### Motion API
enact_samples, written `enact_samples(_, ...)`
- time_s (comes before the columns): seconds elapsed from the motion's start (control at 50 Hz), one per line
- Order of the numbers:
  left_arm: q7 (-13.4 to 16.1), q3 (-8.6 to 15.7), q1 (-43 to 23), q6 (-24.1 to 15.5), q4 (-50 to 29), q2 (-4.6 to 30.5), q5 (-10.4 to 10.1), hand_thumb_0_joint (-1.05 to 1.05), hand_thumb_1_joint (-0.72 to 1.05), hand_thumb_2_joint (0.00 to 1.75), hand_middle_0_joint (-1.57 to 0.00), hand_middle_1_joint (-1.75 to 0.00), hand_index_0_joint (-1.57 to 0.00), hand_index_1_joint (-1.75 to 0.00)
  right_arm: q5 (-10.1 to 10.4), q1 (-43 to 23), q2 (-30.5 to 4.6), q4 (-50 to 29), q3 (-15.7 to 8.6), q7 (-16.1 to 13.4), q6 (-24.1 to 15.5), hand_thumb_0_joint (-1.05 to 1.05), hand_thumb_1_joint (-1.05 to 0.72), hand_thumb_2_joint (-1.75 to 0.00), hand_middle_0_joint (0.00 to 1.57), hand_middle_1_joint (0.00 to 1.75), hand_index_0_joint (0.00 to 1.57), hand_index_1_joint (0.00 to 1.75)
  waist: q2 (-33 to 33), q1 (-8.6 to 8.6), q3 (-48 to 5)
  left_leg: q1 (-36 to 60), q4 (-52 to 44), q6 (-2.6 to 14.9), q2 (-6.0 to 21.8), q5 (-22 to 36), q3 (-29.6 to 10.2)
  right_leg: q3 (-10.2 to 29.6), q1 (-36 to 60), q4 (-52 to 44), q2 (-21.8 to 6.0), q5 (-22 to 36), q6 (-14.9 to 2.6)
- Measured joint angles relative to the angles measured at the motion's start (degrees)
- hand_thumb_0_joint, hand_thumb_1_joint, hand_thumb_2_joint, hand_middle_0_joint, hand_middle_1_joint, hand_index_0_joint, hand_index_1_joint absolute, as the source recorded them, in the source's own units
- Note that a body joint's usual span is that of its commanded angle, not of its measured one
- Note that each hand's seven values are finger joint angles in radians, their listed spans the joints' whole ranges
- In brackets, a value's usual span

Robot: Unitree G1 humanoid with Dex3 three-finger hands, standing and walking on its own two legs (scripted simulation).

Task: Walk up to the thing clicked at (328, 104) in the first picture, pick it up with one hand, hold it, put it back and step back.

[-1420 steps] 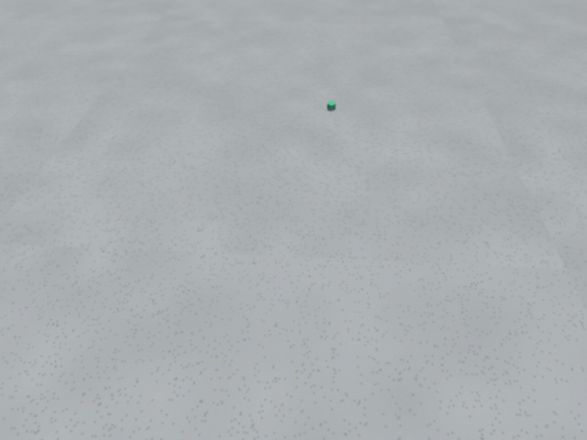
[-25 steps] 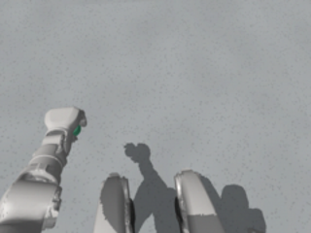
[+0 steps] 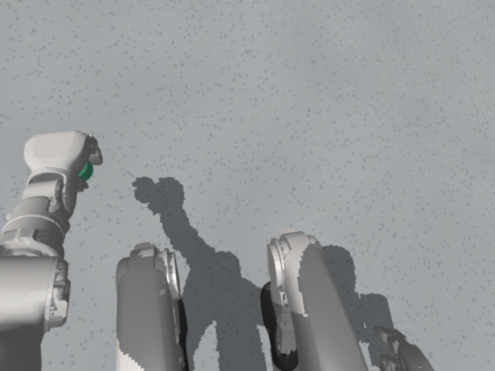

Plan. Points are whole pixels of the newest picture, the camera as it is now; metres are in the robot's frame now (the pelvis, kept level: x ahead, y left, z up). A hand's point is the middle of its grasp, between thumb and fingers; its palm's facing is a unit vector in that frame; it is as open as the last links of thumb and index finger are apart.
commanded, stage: crouch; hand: left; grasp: from above
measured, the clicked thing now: (75, 167) +0.47 +0.28 -0.19
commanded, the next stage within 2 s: lower in 0.64 s
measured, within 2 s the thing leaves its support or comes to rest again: neither
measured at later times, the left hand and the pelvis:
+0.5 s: hand (85, 176) +0.46 +0.27 -0.23, palm faces -0.45 -0.04 -0.89, open 6.2 cm; pelvis -0.01 +0.00 -0.06, yaw -2 degrees
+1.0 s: hand (91, 181) +0.46 +0.28 -0.27, palm faces -0.48 -0.05 -0.88, open 6.2 cm; pelvis +0.00 +0.00 -0.09, yaw -4 degrees
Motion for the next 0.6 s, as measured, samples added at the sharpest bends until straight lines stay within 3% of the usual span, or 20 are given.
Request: enact_samples(0.6,0.96,2.21,-5.42,-3.22,7.98,7.55,1.81,-0.03,0.43,0.18,-0.82,-0.40,-1.03,-0.40,-1.92,1.18,-0.75,1.03,4.69,1.88,0.40,0.01,-0.92,-0.90,0.20,0.30,0.20,0.30,-1.27,-2.83,5.11,-10.20,13.14,-0.35,-0.08,-0.09,-2.57,-1.45,-9.60,12.04,1.19,0.31,0.42)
